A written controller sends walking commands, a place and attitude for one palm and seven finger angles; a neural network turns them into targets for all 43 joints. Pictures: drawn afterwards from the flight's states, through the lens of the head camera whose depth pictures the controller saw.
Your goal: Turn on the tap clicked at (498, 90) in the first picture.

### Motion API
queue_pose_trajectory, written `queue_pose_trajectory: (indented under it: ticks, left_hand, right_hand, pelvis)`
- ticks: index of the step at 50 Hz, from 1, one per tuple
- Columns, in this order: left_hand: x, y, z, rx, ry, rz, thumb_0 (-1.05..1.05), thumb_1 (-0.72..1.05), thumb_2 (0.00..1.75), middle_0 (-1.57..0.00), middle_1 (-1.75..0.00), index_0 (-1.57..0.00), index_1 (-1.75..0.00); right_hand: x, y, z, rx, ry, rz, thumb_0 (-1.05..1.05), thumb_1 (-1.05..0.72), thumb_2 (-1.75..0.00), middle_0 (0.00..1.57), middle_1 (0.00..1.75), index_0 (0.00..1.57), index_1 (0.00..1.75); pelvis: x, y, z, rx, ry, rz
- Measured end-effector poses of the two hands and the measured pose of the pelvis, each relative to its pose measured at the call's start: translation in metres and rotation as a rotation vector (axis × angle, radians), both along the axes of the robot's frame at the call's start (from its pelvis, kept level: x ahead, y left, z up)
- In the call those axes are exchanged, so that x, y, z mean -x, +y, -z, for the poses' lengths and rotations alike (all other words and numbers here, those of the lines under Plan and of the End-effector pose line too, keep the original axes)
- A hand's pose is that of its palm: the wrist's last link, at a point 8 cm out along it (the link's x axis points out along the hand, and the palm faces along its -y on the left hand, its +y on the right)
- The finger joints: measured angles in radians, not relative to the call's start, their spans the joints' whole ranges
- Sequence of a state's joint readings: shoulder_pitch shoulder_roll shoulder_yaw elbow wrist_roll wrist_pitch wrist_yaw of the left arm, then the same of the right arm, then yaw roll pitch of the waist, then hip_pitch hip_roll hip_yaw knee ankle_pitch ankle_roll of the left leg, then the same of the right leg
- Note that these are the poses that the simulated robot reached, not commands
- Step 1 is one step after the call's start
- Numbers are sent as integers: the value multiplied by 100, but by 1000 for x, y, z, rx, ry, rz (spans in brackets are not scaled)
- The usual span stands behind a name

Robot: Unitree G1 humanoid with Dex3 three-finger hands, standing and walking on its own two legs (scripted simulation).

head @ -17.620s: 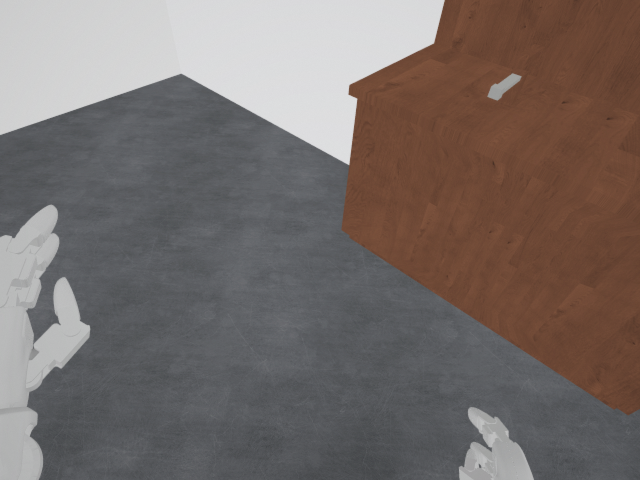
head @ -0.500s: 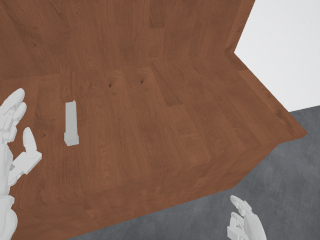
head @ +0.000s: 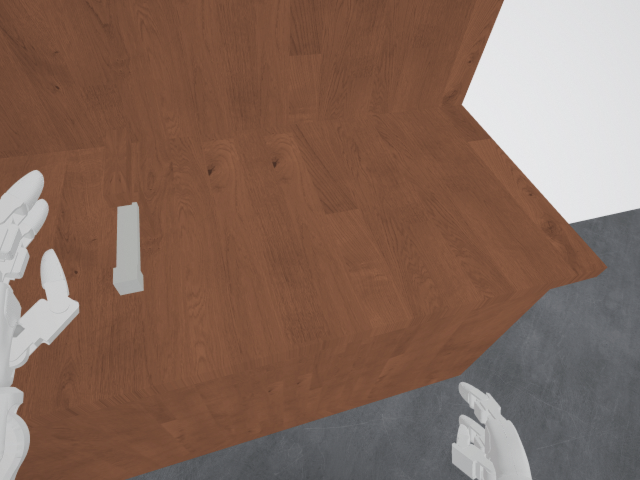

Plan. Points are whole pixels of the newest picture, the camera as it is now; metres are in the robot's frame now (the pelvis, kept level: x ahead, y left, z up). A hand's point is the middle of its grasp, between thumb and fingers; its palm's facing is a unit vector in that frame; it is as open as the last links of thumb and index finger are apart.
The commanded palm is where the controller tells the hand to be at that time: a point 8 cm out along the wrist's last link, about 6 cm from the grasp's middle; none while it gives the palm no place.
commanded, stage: shuffle to correct the standing spot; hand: left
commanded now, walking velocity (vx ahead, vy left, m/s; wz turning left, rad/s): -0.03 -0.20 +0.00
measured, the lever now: (128, 279) +0.32 +0.28 +0.03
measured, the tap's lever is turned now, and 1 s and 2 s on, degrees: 0 0 0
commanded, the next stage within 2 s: come to a stop and stand still in 0.02 s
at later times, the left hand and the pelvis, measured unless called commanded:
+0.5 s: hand (105, 315) +0.22 +0.22 +0.15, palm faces +0.36 -0.84 -0.40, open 7.4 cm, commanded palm +0.16 +0.26 +0.17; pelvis +0.00 -0.02 +0.00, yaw +0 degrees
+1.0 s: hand (23, 304) +0.22 +0.29 +0.16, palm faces +0.44 -0.84 -0.31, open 7.4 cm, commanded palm +0.15 +0.31 +0.17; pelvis -0.01 +0.03 +0.00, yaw +0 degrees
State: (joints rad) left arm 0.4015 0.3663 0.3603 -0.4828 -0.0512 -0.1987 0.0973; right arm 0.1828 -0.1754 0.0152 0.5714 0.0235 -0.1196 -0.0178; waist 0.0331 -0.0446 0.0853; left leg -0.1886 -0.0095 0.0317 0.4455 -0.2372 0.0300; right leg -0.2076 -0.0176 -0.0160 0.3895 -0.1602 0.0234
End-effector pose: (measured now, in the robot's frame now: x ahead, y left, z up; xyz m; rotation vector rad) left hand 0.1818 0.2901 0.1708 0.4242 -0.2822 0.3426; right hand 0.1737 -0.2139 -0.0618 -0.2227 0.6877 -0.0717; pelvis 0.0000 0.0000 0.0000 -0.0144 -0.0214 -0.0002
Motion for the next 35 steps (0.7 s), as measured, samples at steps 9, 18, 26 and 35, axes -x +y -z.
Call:
queue_pose_trajectory:
  ticks: [9,18,26,35]
  left_hand:
    - [-3,-25,1,-2,21,27,1,89,90,-20,-31,-21,-30]
    - [1,-38,3,-6,78,4,1,89,90,-21,-31,-21,-30]
    - [1,-25,4,-14,92,-23,1,89,90,-21,-31,-21,-30]
    - [-14,10,-9,-53,-34,-19,1,90,90,-20,-30,-21,-30]
  right_hand:
    - [1,-18,2,-16,3,4,1,-90,-90,20,30,21,30]
    - [7,-48,8,19,23,42,1,-90,-90,20,30,20,30]
    - [10,-49,10,42,45,67,1,-91,-90,20,30,20,30]
    - [15,-11,7,-6,-10,6,1,-91,-90,20,30,20,30]
  pelvis:
    - [0,-20,2,5,10,6]
    - [-3,-29,1,13,19,0]
    - [-5,-20,0,8,16,-1]
    - [4,5,2,-1,5,22]
